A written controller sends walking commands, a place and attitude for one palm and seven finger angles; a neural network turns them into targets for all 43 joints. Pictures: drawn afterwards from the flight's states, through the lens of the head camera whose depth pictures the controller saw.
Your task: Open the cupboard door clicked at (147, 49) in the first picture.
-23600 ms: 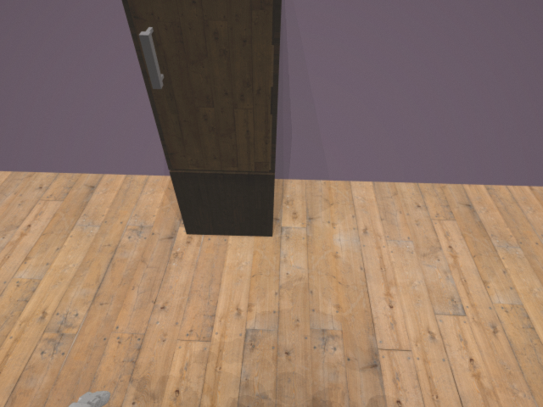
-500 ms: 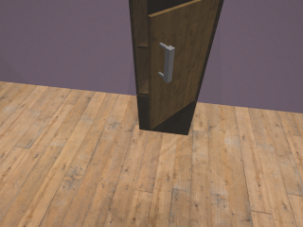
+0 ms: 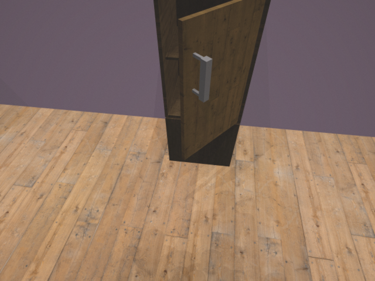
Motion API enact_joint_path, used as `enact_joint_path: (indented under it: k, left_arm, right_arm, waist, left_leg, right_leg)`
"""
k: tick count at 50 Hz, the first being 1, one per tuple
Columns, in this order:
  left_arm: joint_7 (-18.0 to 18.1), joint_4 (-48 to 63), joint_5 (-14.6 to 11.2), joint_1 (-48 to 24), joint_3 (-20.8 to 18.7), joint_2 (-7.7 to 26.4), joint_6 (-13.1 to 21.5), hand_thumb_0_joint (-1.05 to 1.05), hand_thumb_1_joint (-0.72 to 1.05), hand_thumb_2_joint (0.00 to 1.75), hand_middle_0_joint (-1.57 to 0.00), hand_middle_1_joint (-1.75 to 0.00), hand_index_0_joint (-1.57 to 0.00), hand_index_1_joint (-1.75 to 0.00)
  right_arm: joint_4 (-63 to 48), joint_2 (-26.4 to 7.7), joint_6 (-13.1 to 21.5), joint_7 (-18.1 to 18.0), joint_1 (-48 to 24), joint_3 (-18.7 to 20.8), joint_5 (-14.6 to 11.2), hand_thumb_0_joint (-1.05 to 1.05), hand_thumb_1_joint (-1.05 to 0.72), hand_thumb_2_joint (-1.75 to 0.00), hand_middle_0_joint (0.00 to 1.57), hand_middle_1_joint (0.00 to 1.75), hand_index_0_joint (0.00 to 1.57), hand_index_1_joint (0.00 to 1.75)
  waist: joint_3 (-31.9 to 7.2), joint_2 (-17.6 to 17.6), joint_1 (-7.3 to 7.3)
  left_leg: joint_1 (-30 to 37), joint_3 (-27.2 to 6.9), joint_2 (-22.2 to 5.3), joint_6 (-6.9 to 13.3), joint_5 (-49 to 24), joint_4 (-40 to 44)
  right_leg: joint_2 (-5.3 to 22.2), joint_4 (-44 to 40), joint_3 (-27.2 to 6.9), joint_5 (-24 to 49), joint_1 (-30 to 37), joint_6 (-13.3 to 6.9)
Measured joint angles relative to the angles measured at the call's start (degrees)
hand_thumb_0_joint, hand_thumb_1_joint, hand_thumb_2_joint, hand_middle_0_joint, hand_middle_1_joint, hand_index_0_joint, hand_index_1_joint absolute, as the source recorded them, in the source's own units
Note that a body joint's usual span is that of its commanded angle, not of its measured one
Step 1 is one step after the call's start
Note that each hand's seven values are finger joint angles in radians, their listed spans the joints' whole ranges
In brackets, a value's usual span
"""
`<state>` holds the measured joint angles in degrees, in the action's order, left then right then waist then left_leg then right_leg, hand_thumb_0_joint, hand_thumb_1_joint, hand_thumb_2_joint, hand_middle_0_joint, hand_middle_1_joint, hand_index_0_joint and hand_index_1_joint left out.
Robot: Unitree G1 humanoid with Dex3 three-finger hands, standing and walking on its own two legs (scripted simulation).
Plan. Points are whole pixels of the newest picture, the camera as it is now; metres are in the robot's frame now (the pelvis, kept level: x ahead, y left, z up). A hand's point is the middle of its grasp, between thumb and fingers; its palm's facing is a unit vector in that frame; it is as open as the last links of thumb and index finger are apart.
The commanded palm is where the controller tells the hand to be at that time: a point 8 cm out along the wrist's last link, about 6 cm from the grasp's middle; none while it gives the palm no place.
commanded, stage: look to check the result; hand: left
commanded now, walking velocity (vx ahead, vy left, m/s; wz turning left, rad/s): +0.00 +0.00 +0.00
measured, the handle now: (200, 77) +0.66 -0.01 +0.08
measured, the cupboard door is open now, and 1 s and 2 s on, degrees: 49 49 49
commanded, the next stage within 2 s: walk to a spot facing it in 0.52 s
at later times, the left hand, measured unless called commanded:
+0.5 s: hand out of the picture +0.04 +0.19 -0.17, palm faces +0.01 -0.97 -0.25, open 7.4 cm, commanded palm none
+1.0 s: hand out of the picture +0.09 +0.17 -0.18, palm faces -0.11 -0.96 -0.27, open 7.4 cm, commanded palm none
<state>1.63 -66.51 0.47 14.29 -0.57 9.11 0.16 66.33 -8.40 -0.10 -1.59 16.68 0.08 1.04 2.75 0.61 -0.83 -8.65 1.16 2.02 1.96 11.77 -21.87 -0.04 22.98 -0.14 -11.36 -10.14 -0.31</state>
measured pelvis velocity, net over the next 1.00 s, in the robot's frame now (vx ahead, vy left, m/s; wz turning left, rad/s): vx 0.01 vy -0.03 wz -0.15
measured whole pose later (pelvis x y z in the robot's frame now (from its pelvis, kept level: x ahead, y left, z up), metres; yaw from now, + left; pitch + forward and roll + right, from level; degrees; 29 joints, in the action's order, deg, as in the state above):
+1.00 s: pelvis +0.01 -0.03 -0.01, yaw -9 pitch -1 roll +2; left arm -0.1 -59.4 0.9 10.1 -3.4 12.7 -3.4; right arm 58.6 -11.7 -1.6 -2.1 10.3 2.5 1.6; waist 6.5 -0.7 0.6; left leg -9.9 9.0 -1.6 -0.1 18.1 -29.0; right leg -2.5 41.7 -2.8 -22.9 -19.2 -1.1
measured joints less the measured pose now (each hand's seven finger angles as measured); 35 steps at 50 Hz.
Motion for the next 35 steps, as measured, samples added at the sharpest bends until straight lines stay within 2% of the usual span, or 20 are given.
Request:
enact_joint_path:
  k: [16,35]
  left_arm:
    - [-0.2,0.1,0.0,-1.0,-0.1,1.3,0.4,0.0,0.9,0.9,-0.2,-0.3,-0.2,-0.3]
    - [-0.5,1.2,0.0,-5.1,-0.4,4.6,0.8,0.0,0.9,0.9,-0.2,-0.3,-0.2,-0.3]
  right_arm:
    - [-0.7,-2.1,0.1,0.1,-2.8,0.4,-0.1,0.01,-0.91,-0.89,0.2,0.3,0.2,0.3]
    - [-1.2,-5.4,0.3,0.4,-6.9,0.6,0.0,0.01,-0.91,-0.89,0.2,0.3,0.2,0.3]
  waist:
    - [0.4,0.1,0.21]
    - [0.4,0.2,0.28]
  left_leg:
    - [0.4,-0.3,-0.5,-0.4,0.3,0.2]
    - [1.8,-0.4,-1.2,-1.2,0.2,2.3]
  right_leg:
    - [-0.5,-0.6,0.3,-0.2,0.6,-0.4]
    - [-1.2,-2.4,0.3,-0.1,1.8,-1.1]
